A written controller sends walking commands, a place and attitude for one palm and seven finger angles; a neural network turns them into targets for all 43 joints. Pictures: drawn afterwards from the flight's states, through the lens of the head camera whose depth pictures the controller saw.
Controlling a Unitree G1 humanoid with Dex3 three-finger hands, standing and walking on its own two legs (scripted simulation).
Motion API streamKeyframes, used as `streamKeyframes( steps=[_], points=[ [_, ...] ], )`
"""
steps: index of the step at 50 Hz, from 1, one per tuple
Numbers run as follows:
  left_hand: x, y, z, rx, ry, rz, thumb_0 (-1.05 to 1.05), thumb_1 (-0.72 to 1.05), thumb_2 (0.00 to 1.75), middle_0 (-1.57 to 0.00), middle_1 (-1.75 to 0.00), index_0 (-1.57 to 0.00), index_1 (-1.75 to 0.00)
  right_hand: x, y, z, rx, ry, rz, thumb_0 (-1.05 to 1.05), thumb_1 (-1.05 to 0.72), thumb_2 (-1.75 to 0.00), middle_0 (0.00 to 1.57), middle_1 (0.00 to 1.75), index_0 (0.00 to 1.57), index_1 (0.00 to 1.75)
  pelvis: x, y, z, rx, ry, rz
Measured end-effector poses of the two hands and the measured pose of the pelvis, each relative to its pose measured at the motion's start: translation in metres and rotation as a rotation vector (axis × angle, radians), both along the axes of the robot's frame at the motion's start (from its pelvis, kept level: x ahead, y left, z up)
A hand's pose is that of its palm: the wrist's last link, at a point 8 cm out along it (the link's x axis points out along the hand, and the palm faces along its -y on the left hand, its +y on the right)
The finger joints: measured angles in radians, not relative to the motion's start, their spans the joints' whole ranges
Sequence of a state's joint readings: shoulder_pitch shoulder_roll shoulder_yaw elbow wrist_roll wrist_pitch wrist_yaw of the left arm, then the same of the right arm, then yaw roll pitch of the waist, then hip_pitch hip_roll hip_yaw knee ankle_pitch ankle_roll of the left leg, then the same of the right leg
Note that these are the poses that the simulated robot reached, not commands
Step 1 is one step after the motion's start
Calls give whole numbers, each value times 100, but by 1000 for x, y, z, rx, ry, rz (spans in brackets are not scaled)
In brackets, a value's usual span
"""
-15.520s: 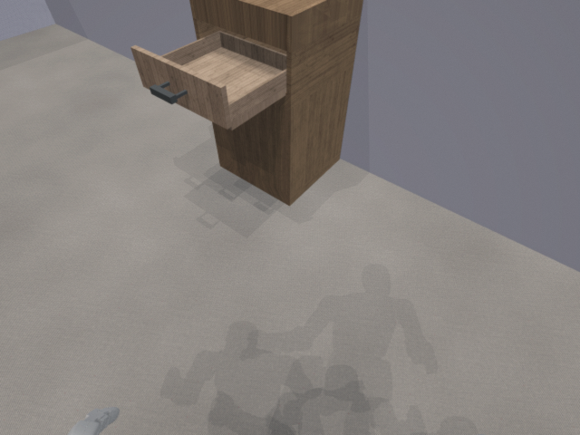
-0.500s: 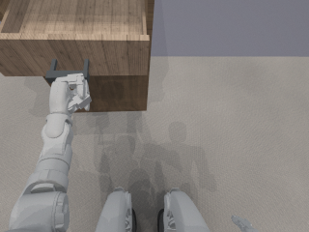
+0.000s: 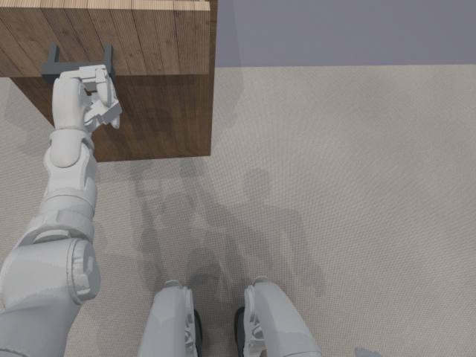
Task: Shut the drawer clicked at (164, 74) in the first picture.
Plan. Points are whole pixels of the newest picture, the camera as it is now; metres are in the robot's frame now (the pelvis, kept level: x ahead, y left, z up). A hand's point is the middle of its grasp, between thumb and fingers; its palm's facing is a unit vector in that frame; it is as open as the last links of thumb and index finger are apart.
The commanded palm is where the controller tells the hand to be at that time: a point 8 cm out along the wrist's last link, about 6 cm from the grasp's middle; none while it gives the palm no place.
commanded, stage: push the drawer shut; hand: left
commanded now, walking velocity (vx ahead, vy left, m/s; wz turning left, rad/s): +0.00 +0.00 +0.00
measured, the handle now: (80, 62) +0.59 +0.22 +0.04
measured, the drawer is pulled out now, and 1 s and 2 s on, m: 0.11 0.00 0.00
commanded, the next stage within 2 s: pull the fist back off the drawer in 1.16 s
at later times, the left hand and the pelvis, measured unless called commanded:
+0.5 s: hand (113, 75) +0.57 +0.17 +0.03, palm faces +0.04 -1.00 -0.03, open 3.2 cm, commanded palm +0.56 +0.19 +0.03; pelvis +0.00 +0.00 -0.01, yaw -1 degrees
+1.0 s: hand (116, 49) +0.62 +0.17 +0.03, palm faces +0.05 -1.00 -0.04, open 3.1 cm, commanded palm +0.63 +0.17 +0.03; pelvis -0.01 +0.00 -0.03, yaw -3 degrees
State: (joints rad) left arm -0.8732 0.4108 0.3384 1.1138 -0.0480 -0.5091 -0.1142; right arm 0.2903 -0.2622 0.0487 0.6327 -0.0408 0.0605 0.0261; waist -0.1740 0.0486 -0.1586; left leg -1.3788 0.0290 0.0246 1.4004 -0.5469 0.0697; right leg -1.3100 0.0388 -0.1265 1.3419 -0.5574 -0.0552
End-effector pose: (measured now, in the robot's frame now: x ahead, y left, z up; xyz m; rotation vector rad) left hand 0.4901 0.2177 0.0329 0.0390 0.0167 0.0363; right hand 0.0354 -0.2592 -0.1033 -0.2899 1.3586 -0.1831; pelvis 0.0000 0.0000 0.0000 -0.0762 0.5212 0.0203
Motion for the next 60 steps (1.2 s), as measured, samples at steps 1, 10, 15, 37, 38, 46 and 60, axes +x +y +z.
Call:
streamKeyframes(
  steps=[1, 10, 15, 37, 38, 46, 60],
  points=[
    [3, 0, 0, 0, 1, 1, 0, 81, 89, -140, -160, -140, -160, -3, 0, 0, -2, 7, -3, 0, -90, -90, 20, 30, 20, 30, 0, 0, -1, -1, 3, 0],
    [28, 2, 0, -2, -3, 2, 0, 81, 88, -140, -160, -140, -160, -24, -1, 1, -15, 67, -39, 0, -90, -90, 20, 30, 20, 30, 0, -1, -6, -10, 27, -9],
    [38, 4, 1, -9, -1, 1, 1, 80, 87, -140, -160, -140, -160, -33, 0, 3, -16, 98, -57, 0, -91, -90, 20, 30, 20, 30, 1, -1, -6, -14, 37, -14],
    [81, 5, 2, -9, -5, 19, 3, 80, 89, -140, -160, -140, -160, -61, 5, 2, -41, 180, -73, 0, -90, -90, 21, 30, 20, 30, -3, 0, -19, -41, 88, -6],
    [84, 4, 2, -9, -6, 19, 3, 80, 89, -140, -160, -140, -160, -63, 5, 2, -43, 187, -76, 0, -90, -90, 21, 30, 20, 30, -4, 0, -20, -42, 91, -7],
    [106, 3, 3, -4, 3, 23, 3, 83, 90, -140, -160, -140, -160, -85, 12, 4, -40, 247, -108, 0, -90, -90, 20, 30, 20, 30, -5, 0, -25, -49, 117, -11],
    [112, 11, 4, 12, 21, 25, 2, 70, 94, -140, -160, -140, -160, -109, 19, 8, -45, 289, -120, 0, -90, -90, 21, 30, 21, 30, -12, -5, -32, -62, 130, -3]
  ],
)
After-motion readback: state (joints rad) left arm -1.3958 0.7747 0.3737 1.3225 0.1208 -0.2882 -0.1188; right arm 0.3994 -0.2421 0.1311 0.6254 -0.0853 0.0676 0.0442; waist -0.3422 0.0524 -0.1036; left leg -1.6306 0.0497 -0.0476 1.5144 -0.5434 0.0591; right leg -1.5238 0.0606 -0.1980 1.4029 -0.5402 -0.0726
